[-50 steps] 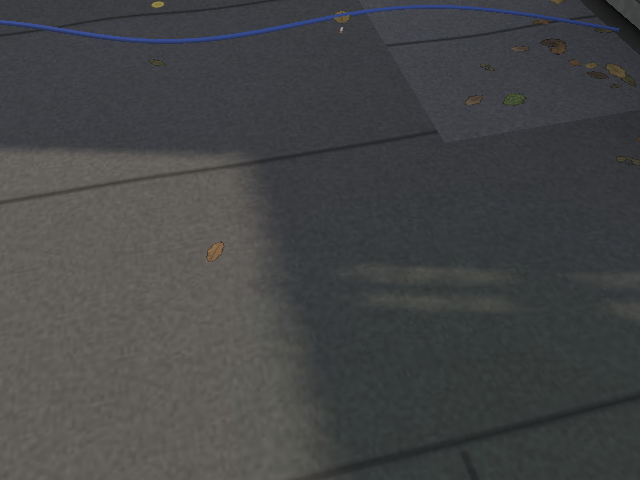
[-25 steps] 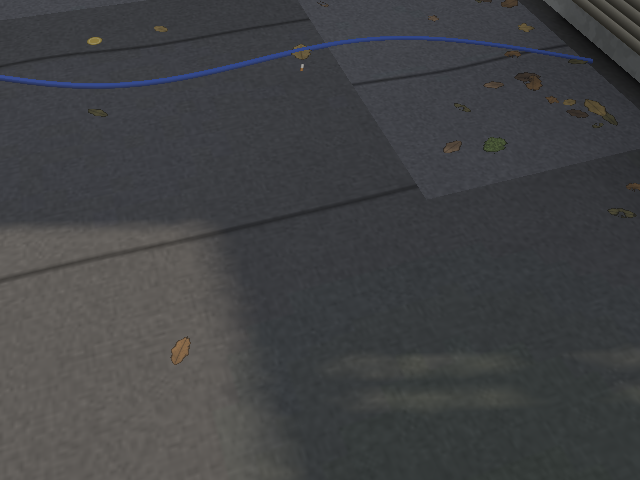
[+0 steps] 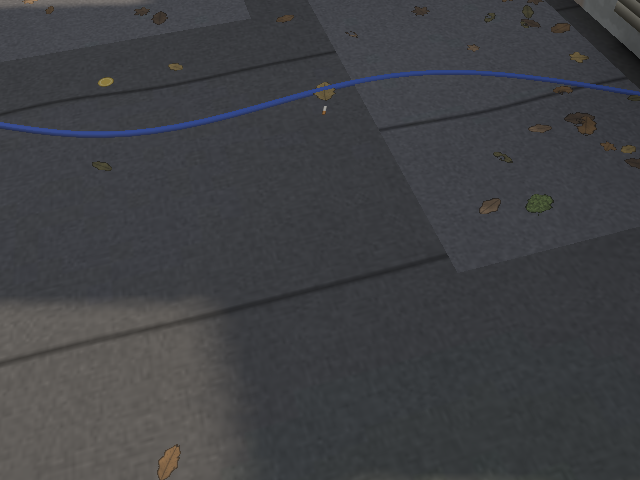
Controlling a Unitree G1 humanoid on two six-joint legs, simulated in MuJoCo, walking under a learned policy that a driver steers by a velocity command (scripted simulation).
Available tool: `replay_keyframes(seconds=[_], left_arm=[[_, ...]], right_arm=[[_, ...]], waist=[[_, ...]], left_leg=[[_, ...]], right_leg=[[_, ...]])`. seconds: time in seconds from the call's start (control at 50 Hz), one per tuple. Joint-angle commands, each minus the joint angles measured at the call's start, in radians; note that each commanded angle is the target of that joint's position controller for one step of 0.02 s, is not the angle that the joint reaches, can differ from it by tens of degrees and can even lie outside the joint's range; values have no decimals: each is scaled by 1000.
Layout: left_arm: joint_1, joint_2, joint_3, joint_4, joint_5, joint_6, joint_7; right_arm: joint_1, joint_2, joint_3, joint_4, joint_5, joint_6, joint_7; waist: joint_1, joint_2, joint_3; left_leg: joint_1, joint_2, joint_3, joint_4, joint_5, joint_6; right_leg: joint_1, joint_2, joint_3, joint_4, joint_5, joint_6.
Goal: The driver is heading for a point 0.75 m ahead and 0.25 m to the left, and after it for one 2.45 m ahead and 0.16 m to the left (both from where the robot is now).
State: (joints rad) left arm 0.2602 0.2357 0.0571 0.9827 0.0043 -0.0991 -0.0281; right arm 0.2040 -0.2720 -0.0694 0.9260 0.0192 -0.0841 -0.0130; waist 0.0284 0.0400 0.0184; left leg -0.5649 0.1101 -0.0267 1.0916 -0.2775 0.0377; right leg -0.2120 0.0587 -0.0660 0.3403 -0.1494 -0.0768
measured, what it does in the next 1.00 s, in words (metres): walks ahead, turning left: left foot, then right foot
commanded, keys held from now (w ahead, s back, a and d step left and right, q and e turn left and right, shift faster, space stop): w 0.18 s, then w+q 0.82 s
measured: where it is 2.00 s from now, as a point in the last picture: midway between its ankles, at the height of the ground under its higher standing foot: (277, 366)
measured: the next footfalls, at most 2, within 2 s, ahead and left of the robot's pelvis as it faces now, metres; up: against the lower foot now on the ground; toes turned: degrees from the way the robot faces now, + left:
left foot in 0.34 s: +0.37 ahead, +0.15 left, +0.00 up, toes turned +5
right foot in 0.86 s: +0.68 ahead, +0.00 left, +0.00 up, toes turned +22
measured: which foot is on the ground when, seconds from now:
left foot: up 0.00-0.32, down 0.34-0.86, up 0.88-1.00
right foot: down 0.00-0.36, up 0.38-0.84, down 0.86-1.00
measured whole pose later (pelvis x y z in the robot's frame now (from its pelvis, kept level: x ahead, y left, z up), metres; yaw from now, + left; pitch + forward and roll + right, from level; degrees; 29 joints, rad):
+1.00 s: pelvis +0.57 +0.08 -0.01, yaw +24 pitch +2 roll -1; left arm 0.14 0.25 0.06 0.82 0.01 -0.11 -0.01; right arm 0.32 -0.30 -0.08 0.80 0.03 -0.04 -0.01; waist -0.01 0.04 0.01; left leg -0.45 0.01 -0.07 1.16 -0.39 0.03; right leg -0.29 0.02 -0.04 0.43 -0.17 -0.02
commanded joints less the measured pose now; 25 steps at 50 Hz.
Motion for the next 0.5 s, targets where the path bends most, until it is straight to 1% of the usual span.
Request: replay_keyframes(seconds=[0.02, 0.06, 0.1, 0.14, 0.18, 0.22, 0.24, 0.26, 0.28, 0.3, 0.32, 0.34, 0.36, 0.38, 0.4, 0.42, 0.44, 0.46, 0.48, 0.5], left_arm=[[-8, 148, 27, -42, -1, -16, 18], [19, 150, 25, -33, -4, -9, 28], [43, 151, 24, -26, -8, -5, 33], [82, 156, 24, -12, -14, -2, 35], [122, 160, 25, 8, -18, 4, 35], [141, 168, 30, 22, -17, 15, 38], [143, 171, 34, 27, -17, 20, 40], [136, 176, 37, 28, -17, 24, 43], [119, 183, 41, 24, -16, 28, 45], [97, 193, 44, 17, -15, 32, 48], [72, 194, 45, 9, -15, 39, 50], [74, 176, 37, -5, -7, 44, 55], [151, 105, 12, -36, 11, 32, 50], [170, 46, -13, -35, 9, -1, 35], [87, 134, 8, -57, -23, -35, 21], [-4, 161, 12, -87, -46, -54, 18], [-43, 156, 15, -94, -35, -60, 24], [-49, 165, 26, -94, -15, -53, 33], [-43, 157, 29, -99, -6, -40, 37], [-36, 143, 30, -105, -2, -28, 40]], right_arm=[[9, -51, -16, -51, -11, 8, -5], [-54, -43, -14, -71, -14, 6, -1], [-119, -30, -8, -88, -11, 2, 6], [-191, -20, 0, -106, -6, -1, 14], [-247, -21, 5, -124, -1, -4, 24], [-278, -26, 9, -140, 5, -7, 38], [-287, -32, 9, -150, 6, -9, 46], [-286, -40, 8, -156, 8, -10, 53], [-265, -54, 4, -158, 8, -9, 59], [-214, -76, -7, -150, 6, -8, 61], [-101, -104, -26, -120, 2, -5, 61], [57, -153, -53, -73, 1, 0, 56], [196, -249, -80, -52, -10, 4, 47], [217, -239, -72, -46, 6, 7, 49], [178, -175, -50, -58, 2, 5, 49], [109, -142, -42, -81, -7, 0, 45], [45, -122, -35, -96, -14, -5, 46], [4, -94, -25, -110, -21, -9, 45], [-14, -85, -21, -120, -25, -9, 44], [-11, -94, -23, -124, -20, -8, 40]], waist=[[-32, -86, -3], [-17, -85, 9], [2, -92, 23], [27, -91, 40], [47, -91, 58], [52, -96, 68], [47, -98, 68], [36, -102, 62], [16, -111, 44], [-17, -126, 4], [-81, -125, -65], [-141, -94, -158], [-133, 85, -292], [-112, 227, -373], [-130, 156, -302], [-121, 96, -192], [-87, -3, -113], [-51, -23, -86], [-26, -12, -74], [-12, -3, -67]], left_leg=[[-112, 55, -30, -106, 121, -26], [-138, 48, -21, -224, 233, -37], [-110, 26, 2, -350, 333, -37], [-84, 2, 27, -446, 385, -34], [-92, -10, 32, -503, 382, -30], [-122, -17, 33, -539, 348, -10], [-126, -19, 31, -549, 317, 5], [-116, -26, 33, -554, 277, 22], [-73, -44, 45, -558, 232, 41], [16, -76, 68, -556, 194, 60], [174, -118, 100, -571, 199, 85], [408, -126, 75, -571, 225, 114], [796, 97, -307, -573, 177, 244], [968, 244, -750, -771, 11, 362], [929, 216, -698, -804, -60, 313], [800, 178, -559, -810, 4, 278], [645, 140, -453, -832, 109, 260], [535, 110, -383, -850, 198, 242], [463, 90, -358, -872, 240, 241], [424, 81, -340, -889, 256, 246]], right_leg=[[52, -287, 239, -221, 177, -169], [73, -268, 195, -227, 204, -151], [75, -240, 145, -232, 206, -128], [93, -235, 123, -236, 183, -119], [151, -255, 122, -221, 175, -120], [241, -292, 105, -194, 200, -114], [280, -311, 98, -175, 228, -105], [311, -326, 87, -150, 278, -95], [331, -332, 69, -110, 381, -81], [340, -328, 46, -40, 551, -66], [323, -301, 6, 104, 703, -44], [222, -253, -39, 316, 688, -10], [-146, -153, -70, 691, 341, 49], [-425, 11, 47, 950, -369, 84], [-544, -55, 167, 1033, -366, 53], [-569, -99, 157, 1012, -288, 33], [-535, -137, 148, 927, -218, 30], [-462, -170, 152, 838, -176, 34], [-406, -178, 154, 796, -161, 41], [-383, -180, 152, 748, -158, 54]])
